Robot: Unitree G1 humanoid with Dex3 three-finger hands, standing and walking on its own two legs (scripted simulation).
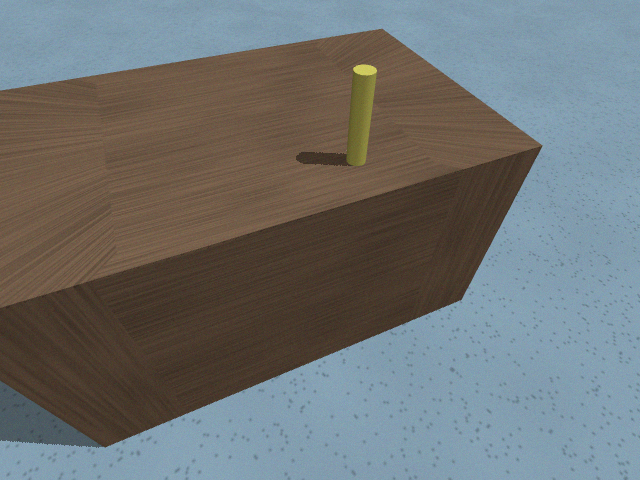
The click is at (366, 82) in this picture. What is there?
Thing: slim round
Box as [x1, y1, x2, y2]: [346, 64, 376, 165]
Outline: 364,64 357,65 353,68 346,155 347,162 352,165 360,165 365,161 376,69 373,66
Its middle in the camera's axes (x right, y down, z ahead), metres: +0.08 -0.26 +0.83
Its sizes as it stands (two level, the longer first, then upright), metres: 0.046 0.046 0.213
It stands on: a support 0.70 m high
